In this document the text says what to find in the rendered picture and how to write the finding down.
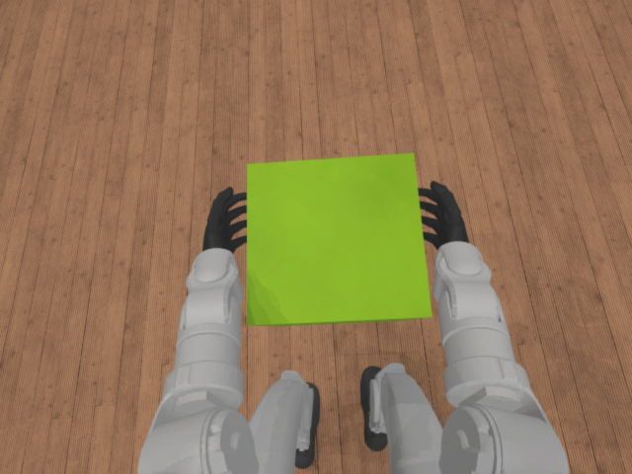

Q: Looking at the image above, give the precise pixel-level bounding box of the left robot shin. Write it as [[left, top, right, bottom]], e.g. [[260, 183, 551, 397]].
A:
[[271, 370, 310, 449]]

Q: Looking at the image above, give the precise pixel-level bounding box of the left robot forearm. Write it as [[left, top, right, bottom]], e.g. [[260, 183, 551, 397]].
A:
[[137, 248, 244, 474]]

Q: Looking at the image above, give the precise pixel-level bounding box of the left robot hand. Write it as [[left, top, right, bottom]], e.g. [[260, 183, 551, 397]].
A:
[[202, 187, 247, 254]]

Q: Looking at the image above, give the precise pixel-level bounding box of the carton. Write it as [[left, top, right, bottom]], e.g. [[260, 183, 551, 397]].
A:
[[247, 153, 433, 326]]

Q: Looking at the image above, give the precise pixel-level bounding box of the robot right foot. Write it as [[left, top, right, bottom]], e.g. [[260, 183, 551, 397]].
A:
[[360, 366, 388, 451]]

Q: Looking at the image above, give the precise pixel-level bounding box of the right robot hand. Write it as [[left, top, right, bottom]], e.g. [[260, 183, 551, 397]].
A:
[[418, 181, 469, 250]]

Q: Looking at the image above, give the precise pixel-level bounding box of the left robot upper arm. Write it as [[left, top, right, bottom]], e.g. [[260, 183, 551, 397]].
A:
[[138, 406, 260, 474]]

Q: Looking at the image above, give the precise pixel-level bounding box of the right robot upper arm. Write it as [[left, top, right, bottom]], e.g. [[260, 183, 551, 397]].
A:
[[438, 403, 569, 474]]

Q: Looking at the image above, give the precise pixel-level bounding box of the right robot forearm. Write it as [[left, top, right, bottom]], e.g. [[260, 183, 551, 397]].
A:
[[433, 241, 569, 471]]

